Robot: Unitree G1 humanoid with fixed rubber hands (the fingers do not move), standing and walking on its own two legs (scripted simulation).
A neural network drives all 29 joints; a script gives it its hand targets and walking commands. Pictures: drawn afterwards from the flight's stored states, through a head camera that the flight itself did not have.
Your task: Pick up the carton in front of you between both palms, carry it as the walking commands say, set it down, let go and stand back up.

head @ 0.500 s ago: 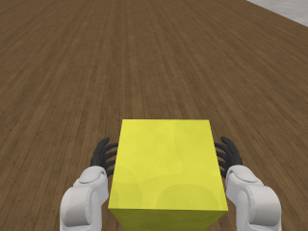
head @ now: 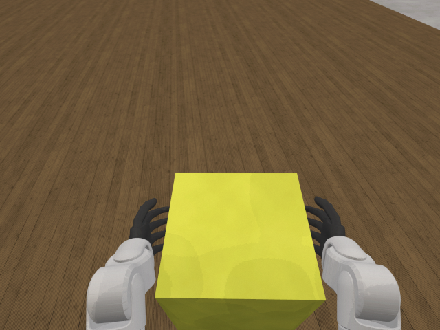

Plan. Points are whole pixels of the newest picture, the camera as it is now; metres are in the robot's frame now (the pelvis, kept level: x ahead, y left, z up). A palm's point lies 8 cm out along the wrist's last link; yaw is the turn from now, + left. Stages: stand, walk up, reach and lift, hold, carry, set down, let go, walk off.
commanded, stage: carry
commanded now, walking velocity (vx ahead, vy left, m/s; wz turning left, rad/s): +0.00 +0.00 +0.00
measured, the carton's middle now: (235, 258) +0.25 +0.00 +0.02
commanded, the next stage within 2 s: hold in 1.40 s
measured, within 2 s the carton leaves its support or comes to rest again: neither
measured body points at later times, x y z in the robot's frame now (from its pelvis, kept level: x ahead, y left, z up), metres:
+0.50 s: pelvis -0.05 +0.00 +0.01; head -0.08 +0.00 +0.45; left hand +0.22 +0.15 +0.07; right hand +0.22 -0.16 +0.07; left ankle -0.06 +0.11 -0.73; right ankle -0.05 -0.11 -0.73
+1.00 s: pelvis -0.06 -0.01 +0.00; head -0.07 -0.01 +0.45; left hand +0.24 +0.14 +0.03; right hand +0.24 -0.16 +0.03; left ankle -0.06 +0.11 -0.73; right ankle -0.05 -0.11 -0.73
